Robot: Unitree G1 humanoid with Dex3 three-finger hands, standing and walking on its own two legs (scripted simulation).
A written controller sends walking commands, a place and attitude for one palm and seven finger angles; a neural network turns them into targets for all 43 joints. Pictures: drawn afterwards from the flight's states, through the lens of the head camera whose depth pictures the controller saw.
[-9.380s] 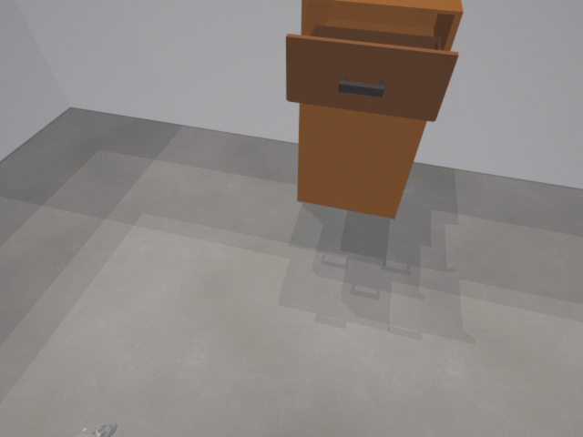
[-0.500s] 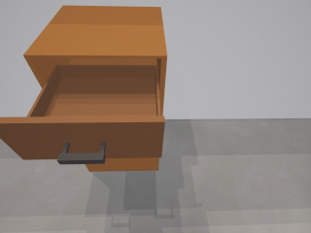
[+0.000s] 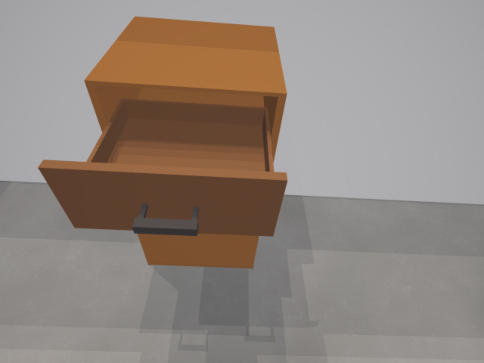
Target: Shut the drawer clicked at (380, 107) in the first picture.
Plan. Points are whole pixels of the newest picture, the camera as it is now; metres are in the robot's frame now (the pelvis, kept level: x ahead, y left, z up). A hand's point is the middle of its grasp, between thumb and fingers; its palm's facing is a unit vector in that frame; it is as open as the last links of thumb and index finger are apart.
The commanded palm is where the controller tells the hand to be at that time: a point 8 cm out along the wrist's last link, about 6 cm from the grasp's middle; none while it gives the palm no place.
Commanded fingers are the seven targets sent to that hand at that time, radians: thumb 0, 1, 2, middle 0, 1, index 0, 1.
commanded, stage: come to a stop and stand still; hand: left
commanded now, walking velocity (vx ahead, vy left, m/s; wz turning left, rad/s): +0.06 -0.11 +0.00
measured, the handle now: (168, 218) +0.36 +0.17 +0.02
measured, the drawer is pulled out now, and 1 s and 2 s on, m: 0.28 0.28 0.28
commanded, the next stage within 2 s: look again from close up in 0.40 s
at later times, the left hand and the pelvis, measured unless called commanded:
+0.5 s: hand out of the picture +0.01 +0.14 -0.18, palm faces -0.02 -0.98 -0.20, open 7.3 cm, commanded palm none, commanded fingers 0.00 0.90 0.90 -0.20 -0.30 -0.20 -0.30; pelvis +0.00 -0.02 +0.00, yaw -2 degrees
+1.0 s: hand out of the picture +0.02 +0.14 -0.17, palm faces -0.03 -0.98 -0.21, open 7.3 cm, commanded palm none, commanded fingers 0.00 0.90 0.90 -0.20 -0.30 -0.20 -0.30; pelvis +0.02 -0.03 +0.00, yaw -2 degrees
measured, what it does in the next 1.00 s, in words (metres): steps on the spot: right foot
